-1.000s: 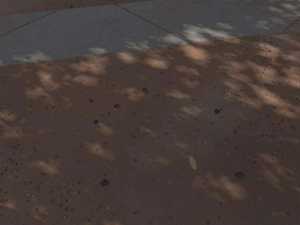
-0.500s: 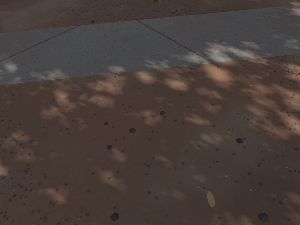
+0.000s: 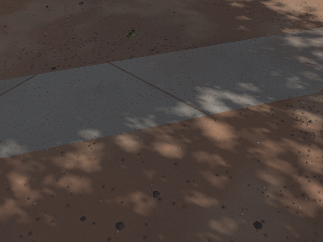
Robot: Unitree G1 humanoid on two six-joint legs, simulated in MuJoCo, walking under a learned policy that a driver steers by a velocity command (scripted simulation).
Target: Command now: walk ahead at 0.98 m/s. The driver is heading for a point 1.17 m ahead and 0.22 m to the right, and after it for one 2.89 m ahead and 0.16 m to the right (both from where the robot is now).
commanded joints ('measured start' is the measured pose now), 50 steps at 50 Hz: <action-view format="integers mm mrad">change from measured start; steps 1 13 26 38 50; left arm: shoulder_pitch -92 475 351 510 126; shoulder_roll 28 180 100 29 50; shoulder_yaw -2 76 34 7 50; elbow -67 49 113 89 -99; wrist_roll -4 1 -6 -61 -28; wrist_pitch -20 -13 -42 -12 86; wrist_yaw -14 -37 -14 -4 -18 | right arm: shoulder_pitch -66 16 -519 23 -310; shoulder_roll -133 -110 -78 -263 -159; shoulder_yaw -12 13 17 -74 -58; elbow -89 -126 -324 -254 -193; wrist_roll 15 47 1 -12 -29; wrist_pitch -32 -29 3 -10 -16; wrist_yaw -23 -8 -9 -1 -19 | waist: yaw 31 230 107 -91 88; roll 24 -253 34 380 63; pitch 170 -403 174 -461 176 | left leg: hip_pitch -262 -690 -657 572 -179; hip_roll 226 75 240 496 323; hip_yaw -126 -258 -51 -959 81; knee -257 1224 482 -32 -184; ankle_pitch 162 -117 501 -630 232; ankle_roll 140 61 -27 150 53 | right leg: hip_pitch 176 1392 596 159 89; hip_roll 25 -176 53 173 -25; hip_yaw -52 855 24 154 21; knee -259 -797 -988 407 97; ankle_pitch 235 -853 -92 -464 -14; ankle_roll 15 -256 -144 -29 -7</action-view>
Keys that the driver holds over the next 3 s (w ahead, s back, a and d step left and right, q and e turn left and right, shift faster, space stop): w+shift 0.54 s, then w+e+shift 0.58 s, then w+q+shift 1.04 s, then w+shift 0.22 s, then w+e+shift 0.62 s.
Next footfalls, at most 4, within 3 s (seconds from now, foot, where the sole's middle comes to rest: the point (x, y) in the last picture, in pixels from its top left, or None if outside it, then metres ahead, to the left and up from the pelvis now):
0.20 right None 0.44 -0.13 -0.78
0.72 left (136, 171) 0.91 0.10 -0.78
1.20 right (197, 118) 1.24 -0.25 -0.78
1.70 left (189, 69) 1.70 -0.26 -0.78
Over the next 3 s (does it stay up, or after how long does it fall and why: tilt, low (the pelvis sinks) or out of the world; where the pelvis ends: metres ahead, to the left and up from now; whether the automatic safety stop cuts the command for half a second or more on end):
stays up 2.59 -0.10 -0.04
